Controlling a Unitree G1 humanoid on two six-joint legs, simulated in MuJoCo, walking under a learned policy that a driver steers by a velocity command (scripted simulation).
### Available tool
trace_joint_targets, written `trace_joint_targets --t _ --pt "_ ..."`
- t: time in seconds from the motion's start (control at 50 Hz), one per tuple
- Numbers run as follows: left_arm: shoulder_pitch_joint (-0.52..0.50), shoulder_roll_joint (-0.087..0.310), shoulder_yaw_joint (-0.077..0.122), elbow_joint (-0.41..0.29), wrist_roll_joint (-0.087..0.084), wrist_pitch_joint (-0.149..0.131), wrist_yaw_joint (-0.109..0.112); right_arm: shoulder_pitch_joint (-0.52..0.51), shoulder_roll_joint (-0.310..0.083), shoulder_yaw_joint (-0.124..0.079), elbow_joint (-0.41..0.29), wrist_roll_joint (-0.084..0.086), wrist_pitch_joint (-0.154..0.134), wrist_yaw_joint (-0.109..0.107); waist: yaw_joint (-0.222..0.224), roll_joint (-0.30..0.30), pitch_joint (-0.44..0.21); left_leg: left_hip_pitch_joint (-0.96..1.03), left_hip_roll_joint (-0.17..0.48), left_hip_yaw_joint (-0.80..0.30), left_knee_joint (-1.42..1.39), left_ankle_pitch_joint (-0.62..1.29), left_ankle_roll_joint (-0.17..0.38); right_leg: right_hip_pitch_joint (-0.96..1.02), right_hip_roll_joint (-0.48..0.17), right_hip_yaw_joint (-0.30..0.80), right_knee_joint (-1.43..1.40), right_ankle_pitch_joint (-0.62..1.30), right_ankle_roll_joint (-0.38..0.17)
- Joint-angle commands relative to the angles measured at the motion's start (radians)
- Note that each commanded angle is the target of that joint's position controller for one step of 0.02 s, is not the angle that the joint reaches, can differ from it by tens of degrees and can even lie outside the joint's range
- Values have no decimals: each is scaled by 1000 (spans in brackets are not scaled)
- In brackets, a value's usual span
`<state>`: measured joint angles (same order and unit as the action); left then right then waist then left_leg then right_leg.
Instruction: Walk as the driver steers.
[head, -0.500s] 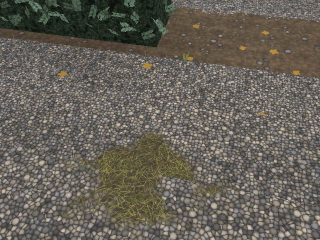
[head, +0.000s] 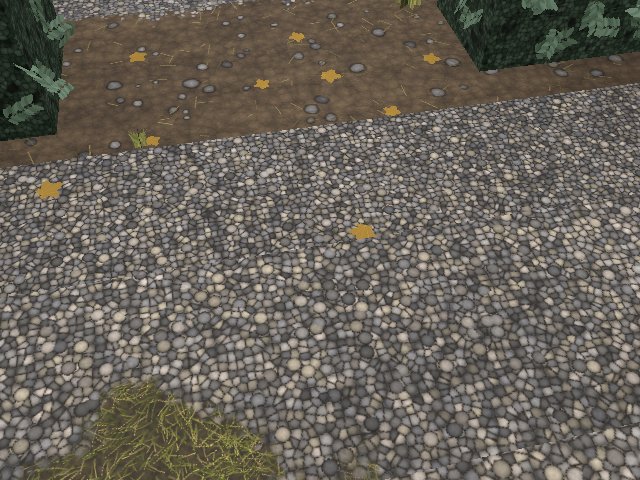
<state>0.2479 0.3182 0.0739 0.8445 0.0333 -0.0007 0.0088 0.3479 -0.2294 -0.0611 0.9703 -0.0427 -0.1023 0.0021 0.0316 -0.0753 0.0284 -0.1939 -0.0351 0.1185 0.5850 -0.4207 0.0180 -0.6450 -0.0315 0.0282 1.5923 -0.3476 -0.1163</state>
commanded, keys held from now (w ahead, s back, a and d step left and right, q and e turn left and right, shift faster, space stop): w+e+shift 0.26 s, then e+shift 0.04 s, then q+shift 0.70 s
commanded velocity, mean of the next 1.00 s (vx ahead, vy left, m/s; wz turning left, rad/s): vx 0.49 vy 0.00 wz -0.04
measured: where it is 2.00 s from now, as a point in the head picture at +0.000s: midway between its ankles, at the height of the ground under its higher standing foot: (379, 367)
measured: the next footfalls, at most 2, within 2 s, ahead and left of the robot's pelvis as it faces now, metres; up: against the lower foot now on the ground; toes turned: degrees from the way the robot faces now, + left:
right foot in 0.22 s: +0.34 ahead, -0.04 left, +0.00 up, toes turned -18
left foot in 0.70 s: +0.78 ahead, -0.06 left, -0.19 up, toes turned -17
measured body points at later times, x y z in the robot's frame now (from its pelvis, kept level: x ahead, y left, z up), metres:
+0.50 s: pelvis +0.42 -0.03 -0.01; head +0.45 -0.05 +0.44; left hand +0.55 +0.20 -0.14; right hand +0.45 -0.32 -0.13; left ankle +0.66 +0.06 -0.69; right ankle +0.31 -0.02 -0.72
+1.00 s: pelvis +0.69 -0.05 -0.18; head +0.73 -0.06 +0.27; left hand +0.90 +0.17 -0.26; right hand +0.75 -0.32 -0.30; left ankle +0.75 -0.05 -0.90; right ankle +0.78 -0.25 -0.85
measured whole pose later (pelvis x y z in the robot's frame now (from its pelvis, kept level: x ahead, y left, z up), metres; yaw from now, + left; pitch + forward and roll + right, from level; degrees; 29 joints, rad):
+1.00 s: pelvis +0.69 -0.05 -0.18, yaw +0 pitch +2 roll +0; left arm 0.08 0.21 -0.01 0.65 0.06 -0.05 0.00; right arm 0.35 -0.27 -0.06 0.76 -0.02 -0.10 0.02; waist -0.04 0.02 0.03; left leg -0.35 -0.30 -0.17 0.45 -0.10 0.15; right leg -0.64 -0.07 0.16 0.94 -0.26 0.12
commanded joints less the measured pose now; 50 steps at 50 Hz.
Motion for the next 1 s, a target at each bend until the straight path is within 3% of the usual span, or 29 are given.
trace_joint_targets --t 0.02,0.12,0.18,0.2,0.22,0.24,0.26,0.28,0.3,0.36,0.4,0.42,0.46,0.56,0.58,0.6,0.66,0.68,0.7,0.72,0.74,0.76,0.78,0.8,0.82,0.84,0.9,0.96,1.0 --pt "-127 -44 -32 -172 18 4 -67 -45 -51 7 -44 23 -48 -16 43 214 101 -147 334 -224 -325 619 32 -63 -104 44 -369 257 23" --pt "-247 -37 -53 -202 -20 -3 -71 59 -93 10 -25 28 -13 -22 21 126 92 49 251 60 -310 1118 -45 51 5 -196 -647 251 -72" --pt "-38 57 -20 -133 -9 5 -92 49 -218 -8 -51 17 21 -51 158 175 -24 -9 286 102 59 1443 -67 481 106 -194 -744 188 -133" --pt "209 132 17 -58 -12 16 -79 -24 -265 -20 -81 7 31 -48 280 151 -131 -182 284 85 404 1308 -78 795 120 -122 -728 119 -185" --pt "259 179 45 -21 -47 23 -52 -38 -233 -25 -85 -8 43 -36 285 -8 -167 -392 118 91 880 338 -72 980 52 18 -833 75 -272" --pt "137 214 36 -70 -62 21 -36 8 -158 -5 -150 -21 34 -33 139 -150 -181 -554 56 22 1123 -151 -63 976 -76 310 -866 260 -315" --pt "138 225 31 -118 -26 22 -18 -16 -174 -2 -256 21 14 -22 115 -155 -293 -773 27 -169 1146 -114 -111 1118 -223 674 -1082 187 -466" --pt "109 179 32 -117 -16 9 1 -53 -222 -7 -251 14 -2 -23 95 43 -154 -763 71 -203 942 -26 -93 950 -250 729 -1237 220 -413" --pt "34 152 29 -112 -14 -5 11 -42 -220 -11 -236 10 7 -24 11 99 -12 -677 108 -204 811 -7 -97 744 -225 640 -1231 380 -378" --pt "-21 91 -5 -95 -31 -50 14 76 -138 0 -176 -47 94 -26 -101 180 31 -359 144 -136 544 -77 -107 413 -143 304 -1163 959 -262" --pt "33 122 5 -45 -12 -82 -9 118 -107 -2 -158 -7 119 -21 -101 91 -6 -289 104 -88 461 234 -43 375 -60 123 -1150 1097 -177" --pt "-3 73 -6 -32 -31 -103 -5 65 -102 -6 -174 26 110 -11 -110 122 11 -239 94 -100 261 463 -14 282 29 25 -1142 824 -104" --pt "20 30 -21 15 -37 -113 6 -5 -59 3 -169 10 88 21 -76 87 -26 -140 48 -66 79 862 24 286 83 -79 -1081 449 -45" --pt "169 14 -27 54 -5 -97 49 -174 -61 0 -204 1 73 37 29 34 47 -301 27 -80 -34 1030 47 462 -55 -97 -839 325 1" --pt "99 -5 -36 21 -67 -86 85 -308 -99 -4 -268 48 59 72 50 51 94 -412 45 -195 -114 962 5 492 -91 -74 -803 391 40" --pt "11 19 -34 -17 -56 -77 104 -246 -108 -9 -263 79 52 96 -6 23 90 -417 58 -157 -198 961 -43 533 -112 -99 -728 413 51" --pt "-47 28 -24 -43 -61 -74 90 227 -156 -39 -83 51 72 103 -144 70 -130 10 67 -50 -236 1159 -36 526 -91 -175 -229 474 107" --pt "-49 51 -8 -7 -30 -78 76 488 -163 -52 42 -10 94 49 -307 182 -163 274 56 -29 -370 1270 73 444 15 -295 143 149 95" --pt "-28 -33 -23 -10 -43 -84 48 501 -231 -64 70 -34 101 28 -297 422 -10 422 82 -70 -283 1504 137 76 178 -294 550 -582 124" --pt "93 -69 -23 -93 -52 -63 43 423 -264 -55 50 -19 98 32 -96 350 7 593 219 -376 23 2121 239 -294 202 -145 625 -561 142" --pt "129 -68 -50 -126 -14 -56 46 339 -262 -59 -11 -1 100 29 -72 202 -172 703 384 -643 -1 1959 392 -432 150 -24 616 -371 130" --pt "313 50 -47 -188 45 -83 -61 146 -254 -69 -133 -33 48 51 -75 275 -623 814 452 -817 -77 1145 546 -348 66 287 520 -252 288" --pt "248 97 -22 -166 6 -81 -61 -12 -209 -50 -178 -11 33 64 -17 95 -367 504 428 -921 -146 783 508 -428 47 241 478 -185 260" --pt "-80 45 -28 -164 38 -53 12 -3 -164 -37 -138 58 85 3 -12 -166 -162 194 456 -865 -211 882 464 -365 30 74 413 -165 181" --pt "150 89 -40 -217 61 -70 0 -85 -111 13 -196 -38 15 42 72 -78 -115 -130 239 -589 -269 774 343 -179 -66 229 15 60 207" --pt "124 64 -44 -205 70 -81 -1 -97 -93 11 -211 -27 -17 40 86 69 -28 -375 122 -493 -265 862 330 -18 -93 141 -141 109 212" --pt "-26 -9 -63 -244 25 -60 -34 47 -214 -16 -198 -23 -51 30 39 54 -147 -339 56 -535 -265 856 155 152 -61 29 -415 113 240" --pt "-77 59 -20 -232 20 -52 -8 73 -280 -62 -268 30 -20 8 -20 101 -124 -44 34 -635 -270 489 -61 55 -6 65 -662 96 235" --pt "-114 46 -8 -228 13 -58 16 96 -256 -70 -302 41 8 11 -44 128 -90 110 57 -742 -259 265 -74 -22 7 124 -781 124 233"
